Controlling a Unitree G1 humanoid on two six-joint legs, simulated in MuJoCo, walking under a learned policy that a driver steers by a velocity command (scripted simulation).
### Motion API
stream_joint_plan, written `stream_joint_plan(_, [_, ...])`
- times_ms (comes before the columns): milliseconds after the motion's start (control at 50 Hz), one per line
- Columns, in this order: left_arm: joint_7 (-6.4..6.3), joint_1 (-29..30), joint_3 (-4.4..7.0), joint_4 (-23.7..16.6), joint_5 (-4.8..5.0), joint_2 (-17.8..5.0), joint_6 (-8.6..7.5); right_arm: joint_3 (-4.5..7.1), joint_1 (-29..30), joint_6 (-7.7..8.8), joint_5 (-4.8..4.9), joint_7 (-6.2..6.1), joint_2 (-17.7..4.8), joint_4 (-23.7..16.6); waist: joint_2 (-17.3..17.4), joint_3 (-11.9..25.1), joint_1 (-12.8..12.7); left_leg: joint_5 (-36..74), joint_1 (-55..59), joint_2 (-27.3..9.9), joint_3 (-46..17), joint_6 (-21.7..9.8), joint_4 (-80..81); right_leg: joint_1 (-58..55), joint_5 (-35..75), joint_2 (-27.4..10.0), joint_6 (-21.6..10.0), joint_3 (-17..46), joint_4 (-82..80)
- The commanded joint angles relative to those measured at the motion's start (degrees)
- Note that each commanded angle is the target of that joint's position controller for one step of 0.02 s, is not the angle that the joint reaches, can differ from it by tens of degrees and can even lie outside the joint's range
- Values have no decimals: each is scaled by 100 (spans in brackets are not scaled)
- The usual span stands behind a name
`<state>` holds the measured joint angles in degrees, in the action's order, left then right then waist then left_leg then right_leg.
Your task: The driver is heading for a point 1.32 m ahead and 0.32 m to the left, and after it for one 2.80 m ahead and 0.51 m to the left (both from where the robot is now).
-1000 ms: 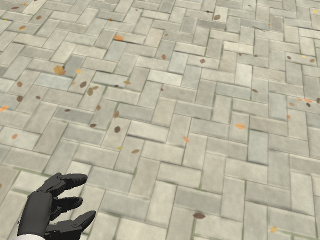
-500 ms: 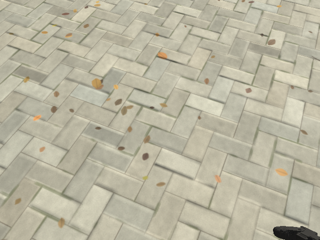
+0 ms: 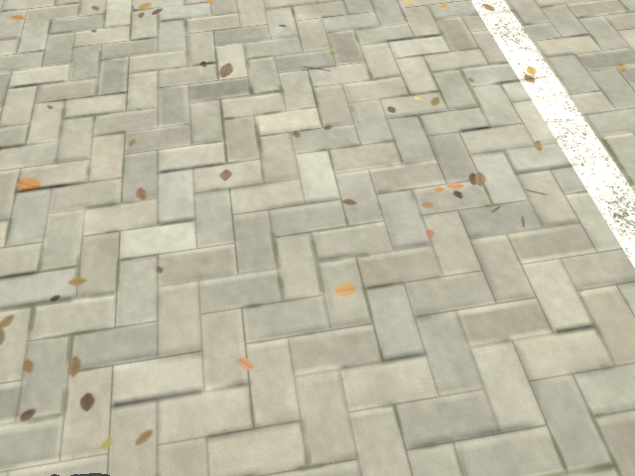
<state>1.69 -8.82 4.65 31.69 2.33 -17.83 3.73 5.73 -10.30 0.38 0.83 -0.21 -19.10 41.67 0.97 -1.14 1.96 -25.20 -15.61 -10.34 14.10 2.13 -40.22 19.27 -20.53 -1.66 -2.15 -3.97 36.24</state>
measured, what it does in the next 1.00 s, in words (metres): walks ahead, turning left: left foot, then right foot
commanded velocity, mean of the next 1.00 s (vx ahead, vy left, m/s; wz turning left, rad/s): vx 0.84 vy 0.00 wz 0.37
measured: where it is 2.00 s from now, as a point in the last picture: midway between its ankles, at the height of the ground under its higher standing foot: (248, 206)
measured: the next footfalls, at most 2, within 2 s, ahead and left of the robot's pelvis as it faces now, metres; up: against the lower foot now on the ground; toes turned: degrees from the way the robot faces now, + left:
left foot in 0.50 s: +0.51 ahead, +0.05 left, +0.00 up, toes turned +2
right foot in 0.94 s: +0.95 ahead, -0.07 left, +0.00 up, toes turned +31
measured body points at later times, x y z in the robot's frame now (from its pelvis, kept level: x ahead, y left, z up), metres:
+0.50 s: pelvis +0.30 -0.02 -0.03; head +0.33 -0.02 +0.42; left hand +0.29 +0.27 -0.14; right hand +0.52 -0.26 -0.10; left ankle +0.47 +0.06 -0.72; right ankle +0.00 -0.10 -0.71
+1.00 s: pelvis +0.75 +0.00 -0.01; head +0.78 +0.02 +0.44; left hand +0.87 +0.32 -0.06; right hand +0.91 -0.25 -0.13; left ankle +0.51 +0.04 -0.65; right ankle +0.91 -0.09 -0.72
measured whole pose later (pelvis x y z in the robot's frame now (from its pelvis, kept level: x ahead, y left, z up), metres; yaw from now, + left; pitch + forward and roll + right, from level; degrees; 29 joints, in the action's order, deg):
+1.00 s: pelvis +0.75 +0.00 -0.01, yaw +27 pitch +2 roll -3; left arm 0.1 -3.4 1.7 31.7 0.6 -16.1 -8.3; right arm 3.6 -22.7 2.2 2.9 -0.5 -18.2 43.1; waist 2.2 -1.5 4.1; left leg -28.8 -9.7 5.8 -14.6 -4.2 -62.4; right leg 29.1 -9.8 1.1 2.5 2.9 36.0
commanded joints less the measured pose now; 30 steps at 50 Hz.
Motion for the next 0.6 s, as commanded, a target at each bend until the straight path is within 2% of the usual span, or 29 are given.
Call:
stream_joint_plan(20, [6, -2100, 516, 62, -79, -1790, -437, -40, 1197, 373, -83, 55, -54, -1074, -1938, 697, -1045, -1135, -4540, 1078, -1538, -99, -3352, -3160, -2919, -1944, -2132, 5390, -2520])
stream_joint_plan(40, [31, -1825, 342, 100, -127, -1220, -615, 67, 1581, 555, 138, 126, -547, -1100, -1211, 196, -1066, -540, -4824, 710, -1906, -332, -3428, -2941, -3179, -2022, -1941, 4894, -2826])
stream_joint_plan(60, [2, -1486, 201, 80, -112, -924, -692, 114, 1335, 662, 133, 172, -680, -1001, -1117, 12, -736, 79, -4616, 600, -1911, -458, -3098, -2601, -2562, -1850, -1689, 4334, -2721])
stream_joint_plan(80, [-36, -1162, 99, -5, -87, -686, -707, 115, 898, 702, 2, 176, -641, -727, -778, -12, -456, 634, -4166, 411, -1891, -421, -2721, -2279, -1712, -1582, -1452, 3633, -2546])
stream_joint_plan(100, [-78, -934, 29, -9, -117, -559, -698, 129, 679, 722, -119, 181, -644, -593, -752, -47, -303, 1143, -3730, 359, -1832, -342, -2231, -1972, -1103, -1291, -1283, 3057, -2562])
stream_joint_plan(120, [-118, -927, -3, -14, -203, -539, -717, 125, 606, 715, -129, 206, -598, -489, -820, -15, -270, 1581, -3417, 423, -1719, -255, -2068, -1794, -702, -1090, -1210, 2739, -2628])
stream_joint_plan(140, [-147, -1014, 2, 48, -236, -579, -745, 88, 642, 699, -129, 214, -506, -445, -715, -40, -307, 1952, -3355, 486, -1633, -162, -1839, -1753, -325, -997, -1182, 2524, -2701])
stream_joint_plan(180, [-198, -1236, 10, 207, -221, -661, -789, 1, 753, 641, -103, 204, -320, -412, -621, -142, -362, 2542, -3352, 549, -1553, -25, -1261, -1740, 182, -896, -1083, 2083, -2810])
stream_joint_plan(220, [-212, -1433, 0, 370, -209, -678, -848, -79, 905, 595, -27, 211, -230, -411, -750, -264, -478, 3090, -3293, 567, -1464, 11, -751, -1722, 550, -850, -935, 1662, -2921])
stream_joint_plan(260, [-201, -1615, -14, 546, -204, -684, -915, -148, 1153, 580, 61, 257, -192, -460, -804, -494, -607, 3411, -3273, 568, -1336, -69, -399, -1694, 705, -896, -845, 1349, -3163])
stream_joint_plan(320, [-176, -1811, -33, 812, -222, -651, -976, -232, 1450, 612, 163, 399, -153, -565, -700, -823, -722, 3597, -3306, 626, -1308, -307, 126, -1953, 1161, -1020, -734, 823, -3375])
stream_joint_plan(380, [-189, -1817, -46, 972, -232, -644, -955, -298, 1690, 660, 208, 572, -85, -720, -583, -970, -736, 3518, -3213, 798, -1271, -564, 637, -2399, 1829, -1161, -565, 298, -3367])
stream_joint_plan(400, [-202, -1739, -50, 993, -253, -681, -933, -312, 1714, 671, 200, 611, -72, -767, -601, -914, -678, 3405, -2972, 912, -1109, -660, 781, -2494, 2648, -1158, -495, 105, -3235])
stream_joint_plan(440, [-272, -1696, -28, 1033, -347, -871, -881, -260, 1559, 638, 172, 598, -196, -845, -915, -388, -482, 2824, -2173, 1389, -601, -874, 597, -2840, 6124, -1163, -340, -168, -2456])
stream_joint_plan(460, [-331, -1697, -10, 1045, -406, -975, -823, -203, 1215, 583, 186, 561, -323, -836, -1174, -11, -253, 2345, -1752, 1646, -386, -1003, 362, -3104, 7940, -1178, -249, -268, -1737])
stream_joint_plan(480, [-376, -1595, 9, 1027, -465, -1059, -752, -91, 302, 520, 212, 515, -564, -682, -1316, 513, 234, 2011, -833, 1811, -342, -1166, 167, -3063, 9095, -1212, -190, -310, -550])
stream_joint_plan(500, [-395, -1294, 13, 927, -435, -1140, -715, 68, -1124, 460, 201, 434, -895, -362, -1034, 1135, 974, 2175, 1039, 1822, -559, -1396, 373, -2136, 9153, -1080, -71, -418, 1183])
stream_joint_plan(520, [-372, -1481, -136, 739, -533, -701, -832, 188, -2110, 356, 156, 313, -1329, -147, 395, 1724, 1008, 900, 3429, 847, -2330, -1925, 100, 233, 5057, -573, 133, -141, 3607])
stream_joint_plan(540, [-214, -1845, -369, 585, -279, -70, -1105, 191, -1983, 400, 205, 298, -1336, -179, 1745, 2547, 470, -1708, 4785, -532, -6055, -3010, 1556, 2307, -581, 668, 413, 796, 5557])
stream_joint_plan(560, [-128, -942, -269, 374, -77, -718, -1346, 111, -2109, 421, 105, 238, -895, -163, 848, 2283, 872, -2212, 4470, -403, -6626, -2503, 2469, 2715, -122, 435, 45, 1434, 5454])
stream_joint_plan(580, [-106, -405, -291, 106, 63, -678, -1452, 74, -1905, 458, -21, 211, -845, -211, 356, 1383, 680, -1570, 3612, -334, -6043, -2251, 2555, 2891, 25, 186, -65, 1414, 5127])
stream_joint_plan(600, [-123, -124, -351, 39, -76, -528, -1512, 30, -1576, 504, -60, 242, -737, -256, -559, 692, 349, -757, 2383, -110, -5510, -2131, 2693, 2628, 174, -6, -147, 1343, 4533])
Keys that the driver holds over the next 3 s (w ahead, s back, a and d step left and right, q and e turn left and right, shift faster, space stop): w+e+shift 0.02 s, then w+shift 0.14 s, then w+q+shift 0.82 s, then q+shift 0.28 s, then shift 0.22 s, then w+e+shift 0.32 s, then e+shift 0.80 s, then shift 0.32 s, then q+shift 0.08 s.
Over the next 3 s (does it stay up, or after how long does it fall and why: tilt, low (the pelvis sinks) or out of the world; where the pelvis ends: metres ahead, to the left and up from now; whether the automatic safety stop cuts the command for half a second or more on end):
stays up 1.43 0.25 0.01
